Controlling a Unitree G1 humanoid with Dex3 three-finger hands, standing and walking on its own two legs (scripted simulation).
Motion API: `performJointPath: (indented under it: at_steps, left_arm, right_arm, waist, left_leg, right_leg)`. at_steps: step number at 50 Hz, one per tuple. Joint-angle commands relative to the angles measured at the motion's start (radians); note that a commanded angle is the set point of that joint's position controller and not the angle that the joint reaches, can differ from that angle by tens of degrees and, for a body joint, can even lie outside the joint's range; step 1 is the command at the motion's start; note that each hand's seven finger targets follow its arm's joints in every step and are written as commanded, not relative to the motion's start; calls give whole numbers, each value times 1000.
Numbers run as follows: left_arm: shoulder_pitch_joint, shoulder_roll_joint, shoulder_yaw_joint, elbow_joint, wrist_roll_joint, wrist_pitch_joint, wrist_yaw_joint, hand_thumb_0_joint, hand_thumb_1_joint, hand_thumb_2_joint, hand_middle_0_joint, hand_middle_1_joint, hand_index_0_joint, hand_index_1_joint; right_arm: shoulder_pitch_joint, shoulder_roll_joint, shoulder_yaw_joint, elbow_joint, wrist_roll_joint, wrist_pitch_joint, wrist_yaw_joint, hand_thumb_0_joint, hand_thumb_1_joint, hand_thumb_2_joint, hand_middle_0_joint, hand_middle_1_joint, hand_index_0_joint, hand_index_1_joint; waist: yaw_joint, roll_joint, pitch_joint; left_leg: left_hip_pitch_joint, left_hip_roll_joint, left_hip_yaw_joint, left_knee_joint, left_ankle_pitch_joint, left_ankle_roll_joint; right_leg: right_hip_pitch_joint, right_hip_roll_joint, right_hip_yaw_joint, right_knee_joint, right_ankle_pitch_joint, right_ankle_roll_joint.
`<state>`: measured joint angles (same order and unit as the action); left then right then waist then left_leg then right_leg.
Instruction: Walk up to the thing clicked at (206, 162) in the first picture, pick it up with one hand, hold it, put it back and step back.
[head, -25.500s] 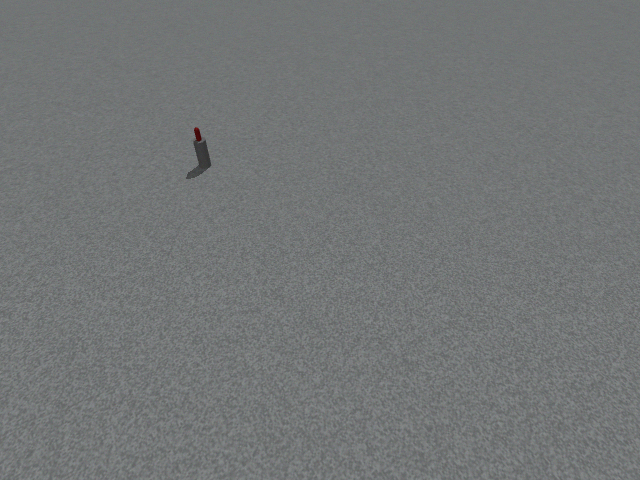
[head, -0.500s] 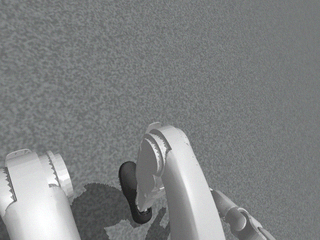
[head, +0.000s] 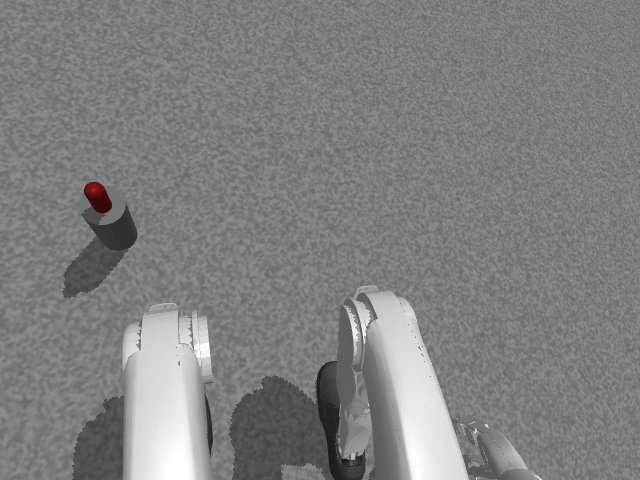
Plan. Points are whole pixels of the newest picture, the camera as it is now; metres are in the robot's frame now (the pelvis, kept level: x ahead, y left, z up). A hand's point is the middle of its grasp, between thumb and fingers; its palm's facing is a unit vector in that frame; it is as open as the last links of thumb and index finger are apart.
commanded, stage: home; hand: left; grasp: from the side
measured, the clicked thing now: (108, 215) +0.48 +0.27 -0.25
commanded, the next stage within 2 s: none
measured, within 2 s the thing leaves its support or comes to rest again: neither
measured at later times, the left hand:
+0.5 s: hand out of the picture +0.29 +0.30 +0.13, palm faces +0.27 -0.85 -0.45, open 17.2 cm
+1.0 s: hand out of the picture +0.23 +0.21 +0.30, palm faces +0.25 -0.92 -0.30, open 17.1 cm
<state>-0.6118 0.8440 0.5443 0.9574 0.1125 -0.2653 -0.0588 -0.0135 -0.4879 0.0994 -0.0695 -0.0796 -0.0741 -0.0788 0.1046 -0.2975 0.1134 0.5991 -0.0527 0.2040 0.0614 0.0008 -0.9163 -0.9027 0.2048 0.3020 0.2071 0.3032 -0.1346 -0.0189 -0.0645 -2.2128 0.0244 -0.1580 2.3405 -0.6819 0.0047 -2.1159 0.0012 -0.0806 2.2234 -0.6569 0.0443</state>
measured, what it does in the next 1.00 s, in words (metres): rises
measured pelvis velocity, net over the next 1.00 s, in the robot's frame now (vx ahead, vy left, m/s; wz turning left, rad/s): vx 0.09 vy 0.00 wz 0.14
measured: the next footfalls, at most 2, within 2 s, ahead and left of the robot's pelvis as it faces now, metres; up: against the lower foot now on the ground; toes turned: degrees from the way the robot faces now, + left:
none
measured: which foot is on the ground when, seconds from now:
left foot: down 0.00-1.00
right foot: down 0.00-1.00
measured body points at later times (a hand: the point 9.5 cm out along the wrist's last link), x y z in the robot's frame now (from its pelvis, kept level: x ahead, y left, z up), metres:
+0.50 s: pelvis +0.04 -0.01 +0.22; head +0.18 +0.03 +0.65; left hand +0.27 +0.34 +0.16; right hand +0.26 -0.24 +0.13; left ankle +0.08 +0.12 -0.33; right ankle +0.11 -0.14 -0.33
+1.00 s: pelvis +0.09 +0.00 +0.35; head +0.11 +0.00 +0.80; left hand +0.22 +0.25 +0.32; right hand +0.27 -0.22 +0.28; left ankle +0.08 +0.12 -0.33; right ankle +0.11 -0.14 -0.33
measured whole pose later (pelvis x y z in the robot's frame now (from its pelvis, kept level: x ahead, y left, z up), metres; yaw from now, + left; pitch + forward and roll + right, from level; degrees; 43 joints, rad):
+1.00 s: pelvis +0.09 +0.00 +0.35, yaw +8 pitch +10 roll -3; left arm 0.47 0.21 -0.02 -0.01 -0.02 0.28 0.17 -0.01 -0.48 0.09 -0.06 -0.06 -0.06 -0.06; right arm 0.30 -0.20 0.02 0.47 0.04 -0.05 -0.19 0.01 -0.90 -0.90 0.20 0.30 0.21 0.30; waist -0.04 0.05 -0.16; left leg -0.71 0.05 -0.03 1.03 -0.49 -0.01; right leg -0.66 -0.02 -0.04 0.96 -0.47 0.03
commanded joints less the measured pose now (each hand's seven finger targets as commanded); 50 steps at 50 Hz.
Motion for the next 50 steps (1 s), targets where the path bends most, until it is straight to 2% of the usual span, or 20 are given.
performJointPath:
  at_steps: [1,2,3,5,6,9,13,15,17,18,19,23,26,32,33,36,39,44,48,50]
  left_arm:
    - [17,76,-70,-270,-22,65,25,0,-568,48,-53,-54,-52,-55]
    - [-16,118,-52,-400,-29,75,35,0,-542,62,-54,-57,-54,-58]
    - [6,129,-53,-454,-31,90,44,0,-528,70,-55,-58,-54,-59]
    - [148,96,-57,-534,-44,128,63,0,-512,79,-57,-61,-56,-62]
    - [223,57,-77,-540,-49,153,72,0,-493,89,-58,-63,-57,-64]
    - [194,80,-62,-730,-54,186,107,0,-465,106,-60,-67,-59,-68]
    - [312,2,-91,-730,-60,226,153,0,-498,87,-58,-63,-57,-63]
    - [353,-71,-132,-725,-64,239,167,0,-501,85,-57,-62,-57,-63]
    - [400,-147,-180,-715,-70,255,178,0,-502,84,-56,-61,-55,-62]
    - [429,-170,-198,-713,-71,265,183,0,-523,72,-54,-57,-53,-58]
    - [466,-183,-194,-687,-76,273,190,0,-509,80,-56,-60,-55,-60]
    - [523,-292,-279,-676,-90,310,201,0,-508,80,-55,-59,-54,-60]
    - [586,-313,-295,-696,-98,341,216,0,-508,80,-55,-59,-54,-60]
    - [717,-358,-340,-829,-111,405,247,0,-507,81,-56,-61,-55,-61]
    - [746,-398,-374,-836,-114,418,249,0,-511,79,-55,-60,-54,-61]
    - [796,-422,-388,-892,-120,447,259,0,-471,102,-59,-67,-58,-68]
    - [897,-462,-433,-983,-125,475,262,0,-493,89,-57,-63,-56,-64]
    - [998,-519,-498,-1104,-131,509,258,0,-499,86,-57,-62,-56,-63]
    - [1058,-535,-510,-1150,-130,516,247,0,-519,74,-53,-58,-53,-59]
    - [1074,-531,-500,-1169,-128,514,241,0,-529,68,-52,-56,-52,-57]
  right_arm:
    - [132,-242,-151,-79,36,-11,-21,0,-895,-902,201,301,201,301]
    - [136,-242,-164,-88,46,-12,-25,0,-895,-902,201,301,201,301]
    - [129,-236,-170,-101,57,-13,-27,0,-895,-902,201,301,201,301]
    - [117,-216,-176,-136,77,-20,-40,0,-895,-902,201,301,201,301]
    - [99,-206,-178,-158,86,-30,-49,0,-895,-902,201,301,201,301]
    - [91,-179,-179,-174,99,-50,-81,0,-895,-902,201,301,201,301]
    - [80,-134,-170,-176,102,-87,-123,0,-895,-902,201,301,201,301]
    - [89,-115,-170,-162,97,-110,-141,0,-895,-902,201,301,201,301]
    - [95,-106,-168,-161,94,-131,-155,0,-895,-902,201,301,201,301]
    - [105,-96,-163,-157,92,-142,-161,0,-895,-902,201,301,201,301]
    - [108,-96,-164,-160,93,-150,-165,0,-895,-902,201,301,201,301]
    - [120,-85,-161,-166,92,-183,-176,0,-895,-902,201,301,201,301]
    - [125,-81,-162,-174,95,-205,-183,0,-895,-902,201,301,201,301]
    - [128,-65,-155,-206,99,-235,-208,0,-895,-902,201,301,201,301]
    - [123,-56,-149,-207,99,-239,-212,0,-895,-902,201,301,201,301]
    - [126,-48,-145,-221,97,-252,-229,0,-895,-902,201,301,201,301]
    - [137,-35,-145,-242,93,-263,-244,0,-896,-902,201,301,201,301]
    - [121,-25,-137,-275,90,-293,-260,0,-895,-902,201,301,201,301]
    - [116,-20,-134,-286,83,-313,-265,0,-895,-902,201,301,201,301]
    - [113,-18,-135,-295,81,-321,-267,0,-895,-902,201,301,201,301]
  waist:
    - [20,239,-638]
    - [42,231,-695]
    - [55,227,-707]
    - [66,150,-724]
    - [67,110,-714]
    - [85,173,-749]
    - [91,167,-681]
    - [89,178,-658]
    - [69,182,-620]
    - [82,190,-607]
    - [83,163,-582]
    - [71,129,-510]
    - [90,106,-496]
    - [103,114,-442]
    - [93,104,-393]
    - [95,119,-326]
    - [97,110,-305]
    - [97,78,-197]
    - [98,42,-133]
    - [101,31,-117]
  left_leg:
    - [573,8,62,-440,78,15]
    - [609,6,65,-470,72,17]
    - [635,5,65,-503,58,19]
    - [661,5,61,-566,39,26]
    - [672,6,65,-594,20,30]
    - [777,6,78,-678,28,27]
    - [878,4,97,-774,72,24]
    - [950,6,110,-803,151,21]
    - [1004,5,115,-846,196,19]
    - [1040,6,121,-867,243,17]
    - [1055,8,123,-885,268,18]
    - [1154,9,119,-999,290,14]
    - [1236,8,123,-1080,328,10]
    - [1410,6,127,-1233,415,0]
    - [1426,4,130,-1261,407,-2]
    - [1475,0,133,-1340,373,-2]
    - [1539,-3,143,-1394,398,-2]
    - [1579,-3,138,-1477,345,-2]
    - [1593,-1,133,-1515,343,0]
    - [1597,-6,142,-1521,342,2]
  right_leg:
    - [288,32,-52,-321,94,-79]
    - [324,34,-43,-350,90,-79]
    - [356,31,-34,-375,78,-77]
    - [458,29,-25,-440,64,-70]
    - [502,28,-14,-486,50,-66]
    - [609,19,23,-564,64,-66]
    - [713,16,50,-672,85,-65]
    - [755,17,56,-718,155,-69]
    - [807,13,55,-773,197,-70]
    - [844,12,55,-798,233,-71]
    - [880,11,53,-826,255,-69]
    - [999,7,47,-943,275,-67]
    - [1108,6,46,-1021,312,-65]
    - [1302,11,41,-1157,390,-62]
    - [1325,11,39,-1185,387,-60]
    - [1379,12,36,-1262,361,-57]
    - [1458,15,30,-1321,389,-54]
    - [1488,22,7,-1388,333,-52]
    - [1507,27,-2,-1422,321,-50]
    - [1517,25,1,-1442,315,-47]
